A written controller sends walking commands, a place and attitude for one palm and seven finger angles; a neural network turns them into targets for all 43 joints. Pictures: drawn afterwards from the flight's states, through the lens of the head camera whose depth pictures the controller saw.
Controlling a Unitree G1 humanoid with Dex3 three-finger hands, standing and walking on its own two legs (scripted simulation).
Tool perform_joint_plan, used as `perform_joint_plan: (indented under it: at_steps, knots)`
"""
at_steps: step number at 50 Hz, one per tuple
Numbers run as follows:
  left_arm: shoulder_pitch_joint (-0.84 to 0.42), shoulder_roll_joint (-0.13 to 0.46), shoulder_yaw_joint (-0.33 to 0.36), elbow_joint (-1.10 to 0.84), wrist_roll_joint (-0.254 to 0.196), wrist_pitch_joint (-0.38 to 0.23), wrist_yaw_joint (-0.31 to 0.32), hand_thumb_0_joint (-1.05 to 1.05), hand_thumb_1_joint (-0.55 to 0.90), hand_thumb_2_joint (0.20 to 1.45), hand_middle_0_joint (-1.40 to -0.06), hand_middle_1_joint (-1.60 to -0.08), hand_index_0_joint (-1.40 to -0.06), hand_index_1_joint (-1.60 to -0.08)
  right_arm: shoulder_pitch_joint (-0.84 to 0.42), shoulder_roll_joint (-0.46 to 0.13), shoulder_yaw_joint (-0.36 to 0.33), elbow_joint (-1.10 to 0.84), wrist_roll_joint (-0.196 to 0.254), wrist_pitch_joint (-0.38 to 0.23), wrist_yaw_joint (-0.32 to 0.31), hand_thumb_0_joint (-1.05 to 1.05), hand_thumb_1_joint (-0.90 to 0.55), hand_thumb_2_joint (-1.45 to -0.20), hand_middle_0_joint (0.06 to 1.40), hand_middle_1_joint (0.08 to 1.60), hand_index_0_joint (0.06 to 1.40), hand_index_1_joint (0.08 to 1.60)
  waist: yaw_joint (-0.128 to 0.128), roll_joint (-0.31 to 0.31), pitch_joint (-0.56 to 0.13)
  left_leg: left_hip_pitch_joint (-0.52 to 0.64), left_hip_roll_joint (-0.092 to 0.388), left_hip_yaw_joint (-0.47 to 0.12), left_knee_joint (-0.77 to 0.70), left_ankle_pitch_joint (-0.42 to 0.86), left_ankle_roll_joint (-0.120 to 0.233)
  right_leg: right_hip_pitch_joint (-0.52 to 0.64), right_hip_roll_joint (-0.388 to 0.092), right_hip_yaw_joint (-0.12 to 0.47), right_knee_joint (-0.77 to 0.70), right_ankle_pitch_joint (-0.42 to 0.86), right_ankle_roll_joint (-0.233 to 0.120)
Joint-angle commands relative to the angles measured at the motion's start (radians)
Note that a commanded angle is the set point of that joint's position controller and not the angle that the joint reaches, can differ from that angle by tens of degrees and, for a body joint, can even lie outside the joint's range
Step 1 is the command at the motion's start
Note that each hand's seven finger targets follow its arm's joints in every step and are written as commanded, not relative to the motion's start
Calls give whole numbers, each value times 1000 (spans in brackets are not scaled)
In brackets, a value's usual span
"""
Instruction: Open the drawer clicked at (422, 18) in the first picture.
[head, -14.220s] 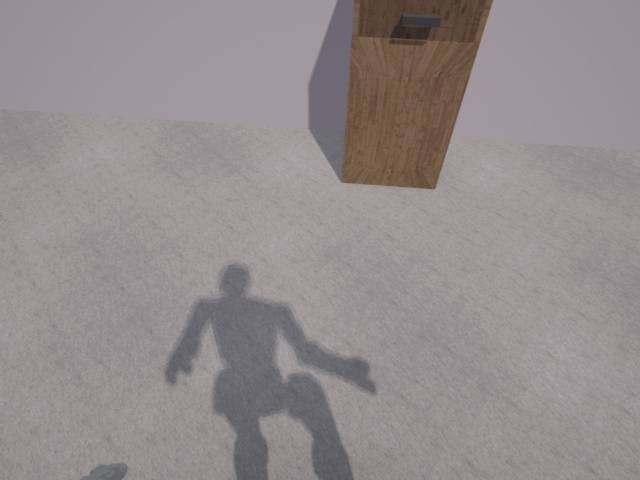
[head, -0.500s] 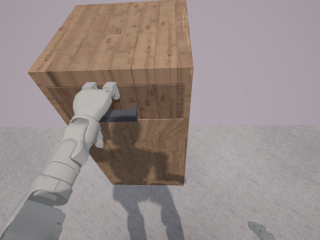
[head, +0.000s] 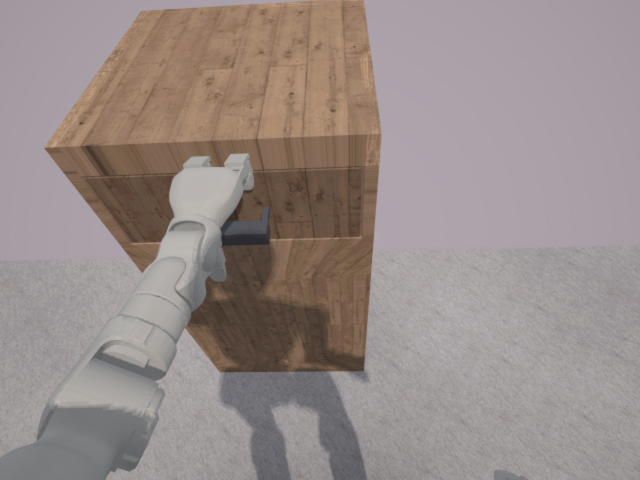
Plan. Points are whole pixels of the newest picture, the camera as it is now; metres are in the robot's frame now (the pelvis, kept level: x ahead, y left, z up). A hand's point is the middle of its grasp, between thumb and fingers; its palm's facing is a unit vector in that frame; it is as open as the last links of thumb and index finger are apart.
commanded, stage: move the hooked fingers above the handle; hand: left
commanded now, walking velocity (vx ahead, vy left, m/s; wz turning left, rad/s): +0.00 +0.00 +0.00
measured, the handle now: (230, 223) +0.48 +0.17 +0.01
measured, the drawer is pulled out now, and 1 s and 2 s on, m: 0.00 0.00 0.00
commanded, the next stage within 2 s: lower the fingers behind the handle in 0.92 s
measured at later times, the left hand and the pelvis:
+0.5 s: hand (211, 222) +0.43 +0.18 +0.07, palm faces -0.02 -0.01 -1.00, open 13.8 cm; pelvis -0.01 -0.01 +0.00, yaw -1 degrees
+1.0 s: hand (215, 219) +0.44 +0.17 +0.07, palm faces +0.00 +0.00 -1.00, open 13.6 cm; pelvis +0.00 +0.00 +0.00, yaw +1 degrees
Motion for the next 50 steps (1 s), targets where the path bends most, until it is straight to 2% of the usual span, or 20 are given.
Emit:
perform_joint_plan:
  at_steps: [1,4,5,6,11,15,17,20,22,27,28,31,34,37,40,41,43,45,48,50]
  knots:
    - [-449,221,88,-129,2,14,20,0,-500,300,-300,-1200,-300,-1200,-4,-120,-36,-115,4,-27,-20,0,-900,-900,200,300,200,300,-28,-131,-306,-37,8,-35,-61,248,-9,312,-11,74,-46,199,13]
    - [-443,250,107,-125,10,-3,16,0,-500,300,-300,-1200,-300,-1200,-3,-123,-36,-126,6,-30,-25,0,-900,-900,200,300,200,300,-21,-99,-313,-51,4,-33,-61,229,-8,320,-13,82,-46,180,11]
    - [-449,217,78,-117,4,-4,13,0,-500,300,-300,-1200,-300,-1200,-1,-119,-35,-129,6,-32,-27,0,-900,-900,200,300,200,300,-30,-103,-296,-52,5,-31,-62,210,-6,305,-13,82,-53,163,12]
    - [-443,251,106,-96,6,-7,15,0,-500,300,-300,-1200,-300,-1200,6,-124,-35,-124,9,-35,-30,0,-900,-900,200,300,200,300,-34,-133,-272,-67,7,-32,-64,188,-5,295,-12,83,-59,140,14]
    - [-490,301,128,-86,0,-24,24,0,-500,300,-300,-1200,-300,-1200,21,-129,-33,-127,10,-47,-43,0,-900,-900,200,300,200,300,-44,-111,-297,-94,2,-27,-56,155,-1,310,-18,103,-62,119,20]
    - [-485,320,146,-107,0,-36,33,0,-500,300,-300,-1200,-300,-1200,27,-128,-37,-127,7,-49,-42,0,-900,-900,200,300,200,300,-34,-86,-351,-84,2,-19,-50,187,-2,340,-19,106,-51,163,19]
    - [-450,341,169,-108,-5,-42,36,0,-500,300,-300,-1200,-300,-1200,24,-129,-37,-128,8,-50,-42,0,-900,-900,200,300,200,300,-22,-93,-349,-97,1,-17,-52,191,-2,359,-21,111,-51,175,19]
    - [-444,335,163,-111,-11,-49,34,0,-500,300,-300,-1200,-300,-1200,21,-131,-39,-131,10,-52,-42,0,-900,-900,200,300,200,300,-31,-116,-330,-109,4,-16,-54,177,0,359,-24,117,-59,172,23]
    - [-414,371,192,-126,-9,-61,33,0,-500,300,-300,-1200,-300,-1200,17,-134,-40,-135,11,-54,-44,0,-900,-900,200,300,200,300,-15,-109,-339,-119,1,-12,-55,173,1,381,-28,126,-60,170,24]
    - [-428,324,154,-164,-11,-88,28,0,-500,300,-300,-1200,-300,-1200,31,-133,-51,-129,11,-63,-40,0,-900,-900,200,300,200,300,-33,-89,-339,-77,4,-16,-50,182,2,342,-22,113,-63,166,22]
    - [-451,287,121,-173,-16,-92,27,0,-500,300,-300,-1200,-300,-1200,30,-133,-52,-127,10,-65,-40,0,-900,-900,200,300,200,300,-48,-87,-330,-67,5,-17,-48,176,3,323,-22,113,-69,157,24]
    - [-487,274,116,-218,-12,-113,35,0,-500,300,-300,-1200,-300,-1200,48,-129,-60,-117,6,-69,-32,0,-900,-900,200,300,200,300,-44,-42,-381,-19,3,-28,-38,229,0,316,-16,103,-53,192,17]
    - [-485,242,99,-166,-12,-97,47,0,-500,300,-300,-1200,-300,-1200,47,-132,-58,-100,6,-67,-25,0,-900,-900,200,300,200,300,-57,-88,-341,-24,3,-39,-38,238,-2,284,-10,88,-55,191,17]
    - [-498,288,136,-135,-4,-71,65,0,-500,300,-300,-1200,-300,-1200,41,-134,-51,-93,4,-63,-23,0,-900,-900,200,300,200,300,-41,-80,-350,-41,2,-35,-42,238,-3,299,-10,89,-45,193,15]
    - [-527,250,102,-126,-3,-44,63,0,-500,300,-300,-1200,-300,-1200,39,-132,-50,-93,2,-57,-21,0,-900,-900,200,300,200,300,-54,-87,-351,-32,4,-38,-41,260,-3,295,-10,82,-42,217,16]
    - [-512,271,123,-115,1,-40,63,0,-500,300,-300,-1200,-300,-1200,38,-133,-50,-89,3,-55,-23,0,-900,-900,200,300,200,300,-50,-103,-356,-32,5,-36,-39,265,-3,301,-9,82,-40,223,17]
    - [-509,240,99,-122,0,-33,56,0,-500,300,-300,-1200,-300,-1200,29,-128,-48,-97,3,-52,-21,0,-900,-900,200,300,200,300,-45,-89,-348,-27,3,-35,-40,269,-5,298,-9,77,-41,227,15]
    - [-529,221,78,-112,0,-26,49,0,-500,300,-300,-1200,-300,-1200,25,-129,-46,-97,5,-48,-22,0,-900,-900,200,300,200,300,-60,-106,-325,-29,5,-39,-42,249,-4,279,-10,77,-46,205,18]
    - [-533,235,85,-83,3,-16,43,0,-500,300,-300,-1200,-300,-1200,22,-129,-40,-98,5,-48,-30,0,-900,-900,200,300,200,300,-63,-125,-307,-43,3,-39,-46,212,-1,274,-11,81,-54,171,20]
    - [-560,243,84,-106,8,-21,40,0,-500,300,-300,-1200,-300,-1200,24,-127,-40,-104,3,-48,-32,0,-900,-900,200,300,200,300,-59,-93,-342,-31,2,-38,-43,228,-2,288,-13,83,-47,184,18]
